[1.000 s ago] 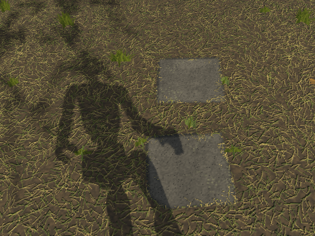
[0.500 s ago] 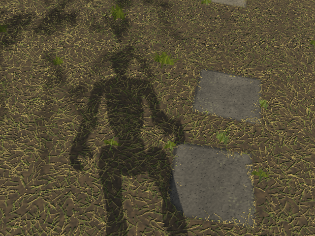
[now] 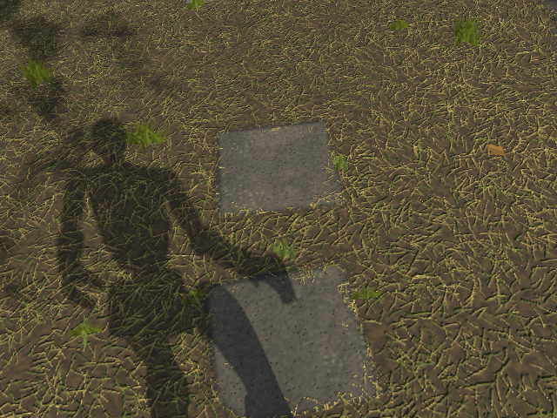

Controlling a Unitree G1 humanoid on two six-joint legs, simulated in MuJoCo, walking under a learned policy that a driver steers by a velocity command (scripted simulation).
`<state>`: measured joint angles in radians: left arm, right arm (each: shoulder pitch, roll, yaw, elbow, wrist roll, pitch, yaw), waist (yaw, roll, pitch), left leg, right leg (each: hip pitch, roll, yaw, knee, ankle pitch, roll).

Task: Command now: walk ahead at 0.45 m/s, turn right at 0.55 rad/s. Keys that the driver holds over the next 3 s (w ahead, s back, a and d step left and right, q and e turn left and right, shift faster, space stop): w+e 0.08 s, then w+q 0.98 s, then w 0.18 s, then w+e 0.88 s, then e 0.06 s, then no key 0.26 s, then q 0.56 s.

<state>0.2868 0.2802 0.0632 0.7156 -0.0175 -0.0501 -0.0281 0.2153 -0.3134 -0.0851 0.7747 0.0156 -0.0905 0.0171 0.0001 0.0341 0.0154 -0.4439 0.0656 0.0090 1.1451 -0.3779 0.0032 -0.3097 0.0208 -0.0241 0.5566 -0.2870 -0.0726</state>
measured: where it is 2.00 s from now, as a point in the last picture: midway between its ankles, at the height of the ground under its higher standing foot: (244, 221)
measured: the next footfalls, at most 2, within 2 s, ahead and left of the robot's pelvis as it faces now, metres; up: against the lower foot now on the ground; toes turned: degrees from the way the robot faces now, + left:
left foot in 0.40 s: +0.42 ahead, +0.08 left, +0.00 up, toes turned -1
right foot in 0.86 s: +0.71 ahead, -0.11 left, +0.00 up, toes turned +18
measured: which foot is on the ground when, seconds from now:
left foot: up 0.00-0.38, down 0.40-0.86, up 0.88-1.00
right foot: down 0.00-0.42, up 0.44-0.84, down 0.86-1.00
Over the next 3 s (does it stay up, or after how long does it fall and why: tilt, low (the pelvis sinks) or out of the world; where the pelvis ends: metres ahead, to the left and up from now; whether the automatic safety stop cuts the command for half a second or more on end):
stays up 1.36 0.21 0.00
